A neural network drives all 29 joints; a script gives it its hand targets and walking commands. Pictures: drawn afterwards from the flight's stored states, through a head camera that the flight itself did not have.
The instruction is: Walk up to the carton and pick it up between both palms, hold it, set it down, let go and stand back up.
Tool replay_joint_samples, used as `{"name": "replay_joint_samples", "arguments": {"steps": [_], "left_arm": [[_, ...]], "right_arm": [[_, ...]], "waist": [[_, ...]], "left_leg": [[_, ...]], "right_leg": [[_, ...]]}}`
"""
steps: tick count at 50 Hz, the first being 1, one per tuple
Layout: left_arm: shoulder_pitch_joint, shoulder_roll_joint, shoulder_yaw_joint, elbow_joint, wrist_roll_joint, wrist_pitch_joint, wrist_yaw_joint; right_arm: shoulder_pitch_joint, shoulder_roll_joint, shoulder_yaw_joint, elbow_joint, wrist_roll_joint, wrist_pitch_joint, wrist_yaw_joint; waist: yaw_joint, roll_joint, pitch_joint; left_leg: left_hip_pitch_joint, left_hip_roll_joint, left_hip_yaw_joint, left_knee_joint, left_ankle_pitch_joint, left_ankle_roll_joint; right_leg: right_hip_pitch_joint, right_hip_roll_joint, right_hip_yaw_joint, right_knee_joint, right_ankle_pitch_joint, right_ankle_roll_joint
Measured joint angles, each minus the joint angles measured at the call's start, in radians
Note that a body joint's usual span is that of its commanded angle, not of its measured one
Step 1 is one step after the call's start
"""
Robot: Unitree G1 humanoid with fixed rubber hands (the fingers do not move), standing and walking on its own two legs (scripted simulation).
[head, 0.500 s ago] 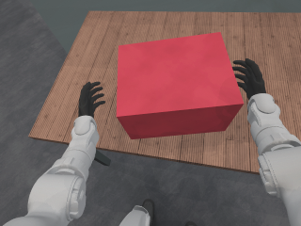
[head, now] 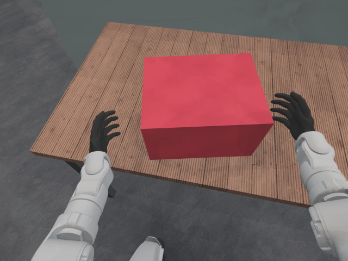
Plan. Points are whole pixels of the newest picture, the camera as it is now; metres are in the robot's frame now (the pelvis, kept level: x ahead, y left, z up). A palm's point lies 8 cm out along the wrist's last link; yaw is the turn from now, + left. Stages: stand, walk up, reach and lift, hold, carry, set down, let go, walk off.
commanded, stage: set down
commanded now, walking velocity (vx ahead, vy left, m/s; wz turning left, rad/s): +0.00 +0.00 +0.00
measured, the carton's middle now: (199, 107) +0.52 +0.05 -0.01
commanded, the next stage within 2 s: none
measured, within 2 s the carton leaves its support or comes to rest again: neither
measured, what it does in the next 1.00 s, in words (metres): stands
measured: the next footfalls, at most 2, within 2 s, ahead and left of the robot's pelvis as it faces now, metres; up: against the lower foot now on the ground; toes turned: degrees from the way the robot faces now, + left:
none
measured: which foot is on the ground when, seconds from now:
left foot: down 0.00-1.00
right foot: down 0.00-1.00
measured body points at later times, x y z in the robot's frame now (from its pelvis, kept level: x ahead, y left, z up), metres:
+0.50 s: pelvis +0.01 -0.02 +0.02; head +0.07 -0.01 +0.46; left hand +0.31 +0.26 +0.02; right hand +0.41 -0.22 +0.02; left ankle +0.08 +0.14 -0.69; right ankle +0.01 -0.11 -0.69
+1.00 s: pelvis +0.03 -0.01 +0.04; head +0.05 +0.00 +0.49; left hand +0.26 +0.25 +0.03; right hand +0.34 -0.26 +0.03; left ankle +0.08 +0.14 -0.69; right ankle +0.01 -0.11 -0.69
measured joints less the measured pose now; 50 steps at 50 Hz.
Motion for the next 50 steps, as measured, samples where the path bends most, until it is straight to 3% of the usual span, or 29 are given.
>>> {"name": "replay_joint_samples", "arguments": {"steps": [9, 17, 31, 34, 40, 50], "left_arm": [[0.096, 0.016, 0.03, -0.05, 0.029, 0.021, -0.031], [0.179, 0.034, 0.02, -0.091, 0.015, -0.018, -0.02], [0.293, 0.037, 0.065, -0.102, 0.033, -0.043, -0.059], [0.304, 0.048, 0.058, -0.089, 0.015, -0.05, -0.053], [0.37, 0.034, 0.029, -0.168, 0.014, -0.058, -0.034], [0.533, -0.002, 0.025, -0.295, 0.077, -0.03, -0.025]], "right_arm": [[0.096, 0.032, 0.027, -0.015, 0.001, -0.015, -0.017], [0.202, 0.058, 0.008, -0.088, 0.005, -0.051, -0.014], [0.39, 0.057, 0.07, -0.199, 0.028, -0.095, -0.034], [0.408, 0.061, 0.069, -0.223, 0.024, -0.096, -0.024], [0.458, 0.067, 0.037, -0.213, 0.026, -0.097, 0.004], [0.614, 0.027, 0.031, -0.278, 0.042, -0.144, 0.036]], "waist": [[-0.034, -0.018, 0.044], [-0.07, -0.019, 0.042], [-0.096, -0.005, 0.096], [-0.098, -0.014, 0.102], [-0.102, -0.017, 0.112], [-0.127, -0.009, 0.147]], "left_leg": [[0.104, -0.01, -0.023, -0.033, 0.007, -0.017], [0.146, -0.015, -0.028, -0.036, 0.0, -0.024], [0.315, -0.025, 0.0, -0.116, 0.009, -0.017], [0.331, -0.029, 0.007, -0.121, 0.009, -0.014], [0.378, -0.029, 0.002, -0.14, 0.008, -0.014], [0.522, -0.03, 0.005, -0.214, 0.016, -0.01]], "right_leg": [[0.104, -0.007, -0.025, -0.013, -0.014, -0.016], [0.143, -0.011, -0.03, -0.003, -0.03, -0.024], [0.295, -0.023, -0.004, -0.064, -0.025, -0.015], [0.306, -0.028, 0.002, -0.06, -0.028, -0.014], [0.363, -0.026, -0.003, -0.099, -0.021, -0.013], [0.518, -0.026, -0.001, -0.197, 0.003, -0.009]]}}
